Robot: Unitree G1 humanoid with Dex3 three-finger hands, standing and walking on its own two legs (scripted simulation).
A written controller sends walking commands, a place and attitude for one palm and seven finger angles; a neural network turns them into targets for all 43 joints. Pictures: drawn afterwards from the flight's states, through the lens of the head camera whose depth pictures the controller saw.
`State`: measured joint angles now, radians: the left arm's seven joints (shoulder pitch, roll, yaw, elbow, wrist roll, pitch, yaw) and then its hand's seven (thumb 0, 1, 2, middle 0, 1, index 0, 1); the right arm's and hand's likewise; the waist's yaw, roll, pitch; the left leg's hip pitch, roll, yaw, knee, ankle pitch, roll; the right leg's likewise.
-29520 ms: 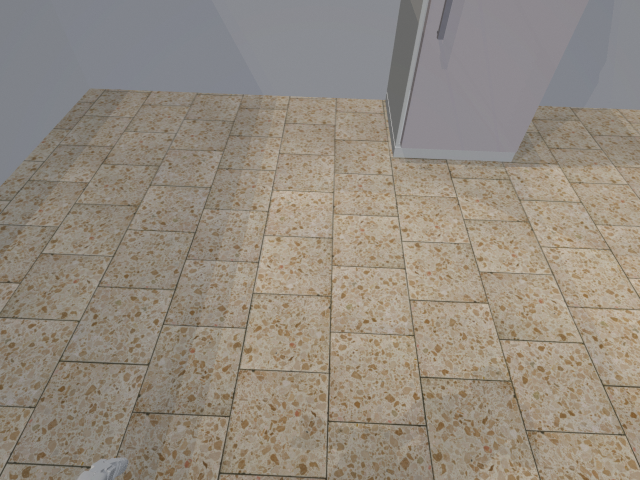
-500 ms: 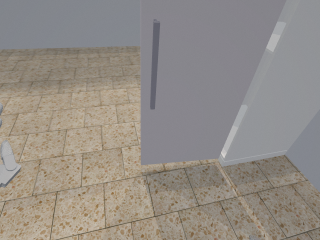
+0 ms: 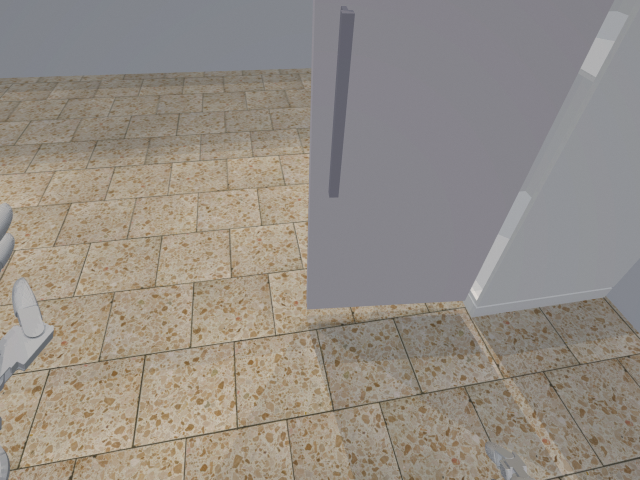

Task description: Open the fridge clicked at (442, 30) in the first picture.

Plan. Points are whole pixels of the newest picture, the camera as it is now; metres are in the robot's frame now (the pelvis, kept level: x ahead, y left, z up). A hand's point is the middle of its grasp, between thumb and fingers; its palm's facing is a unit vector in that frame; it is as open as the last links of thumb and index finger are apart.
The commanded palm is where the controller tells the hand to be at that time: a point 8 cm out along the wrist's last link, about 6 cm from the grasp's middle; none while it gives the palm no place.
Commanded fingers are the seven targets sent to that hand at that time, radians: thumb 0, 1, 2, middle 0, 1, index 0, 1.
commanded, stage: let the arm hang, fingers relaxed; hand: left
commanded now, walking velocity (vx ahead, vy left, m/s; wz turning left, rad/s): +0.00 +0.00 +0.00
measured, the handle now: (338, 114) +0.81 +0.03 +0.09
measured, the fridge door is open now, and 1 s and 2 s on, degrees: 84 84 84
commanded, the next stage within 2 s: look to check the result in 1.16 s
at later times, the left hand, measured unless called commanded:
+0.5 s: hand out of the picture -0.01 +0.20 -0.17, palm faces +0.02 -0.98 -0.19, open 7.0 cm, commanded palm none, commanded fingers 0.00 0.90 0.90 -0.20 -0.30 -0.20 -0.30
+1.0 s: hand out of the picture +0.04 +0.25 -0.15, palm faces -0.01 -0.96 -0.28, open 7.4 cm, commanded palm none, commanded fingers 0.00 0.90 0.90 -0.20 -0.30 -0.20 -0.30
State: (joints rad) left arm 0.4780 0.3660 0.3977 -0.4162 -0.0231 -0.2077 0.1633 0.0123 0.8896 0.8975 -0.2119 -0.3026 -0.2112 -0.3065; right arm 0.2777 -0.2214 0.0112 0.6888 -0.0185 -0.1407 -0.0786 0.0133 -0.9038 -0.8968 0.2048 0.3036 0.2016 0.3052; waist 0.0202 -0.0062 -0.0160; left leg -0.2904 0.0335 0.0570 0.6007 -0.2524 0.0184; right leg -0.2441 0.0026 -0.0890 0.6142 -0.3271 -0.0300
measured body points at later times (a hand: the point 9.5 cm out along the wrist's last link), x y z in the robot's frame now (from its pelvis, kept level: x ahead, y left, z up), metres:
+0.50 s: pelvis -0.01 +0.01 +0.01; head +0.01 +0.03 +0.46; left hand -0.01 +0.26 -0.15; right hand +0.02 -0.24 -0.13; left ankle +0.04 +0.11 -0.73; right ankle +0.01 -0.10 -0.73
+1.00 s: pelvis -0.01 +0.03 +0.02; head -0.01 +0.03 +0.47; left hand +0.04 +0.30 -0.13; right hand +0.04 -0.23 -0.13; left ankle +0.04 +0.11 -0.73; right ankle +0.01 -0.10 -0.73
